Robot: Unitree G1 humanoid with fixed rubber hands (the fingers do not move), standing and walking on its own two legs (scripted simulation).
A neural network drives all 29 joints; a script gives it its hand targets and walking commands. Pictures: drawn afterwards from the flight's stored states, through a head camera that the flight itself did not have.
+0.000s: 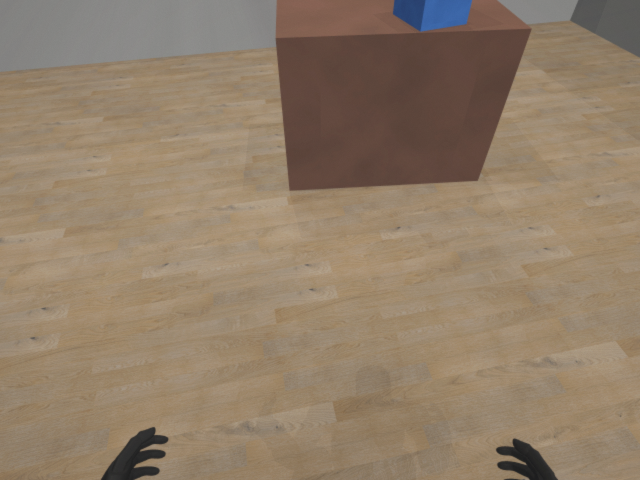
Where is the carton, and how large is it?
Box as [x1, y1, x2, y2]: [393, 0, 471, 31]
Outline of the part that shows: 393,13 420,31 466,23 471,0 394,0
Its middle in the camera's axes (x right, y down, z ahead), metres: +0.41 -0.95 +1.42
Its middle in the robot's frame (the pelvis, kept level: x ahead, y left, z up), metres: +1.73 -0.34 +0.08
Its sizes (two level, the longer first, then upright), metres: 0.210 0.200 0.250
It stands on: a pedestal, 0.70 m high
